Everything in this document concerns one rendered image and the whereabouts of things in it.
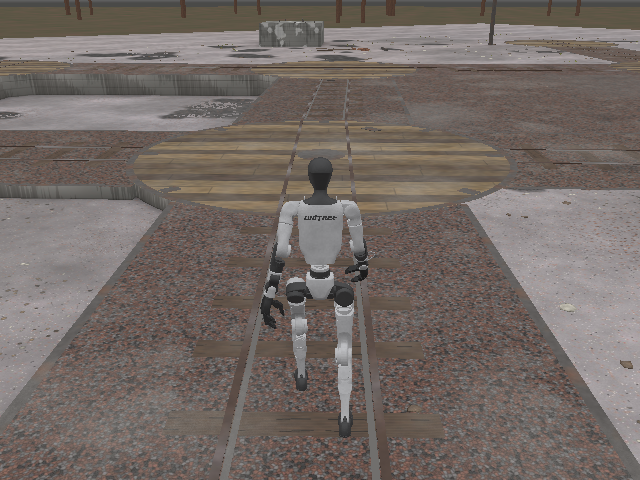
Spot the robot head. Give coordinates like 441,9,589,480
303,157,337,205

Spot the left robot hand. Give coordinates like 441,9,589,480
260,295,284,329

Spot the right robot hand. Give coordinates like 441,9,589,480
345,264,368,282

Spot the right robot forearm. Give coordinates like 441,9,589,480
354,238,369,270

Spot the left robot thigh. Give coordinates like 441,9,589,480
286,277,308,336

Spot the left robot forearm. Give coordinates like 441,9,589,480
263,242,285,298

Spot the right robot upper arm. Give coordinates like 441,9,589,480
341,200,365,253

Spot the left robot upper arm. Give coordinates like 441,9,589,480
276,201,300,258

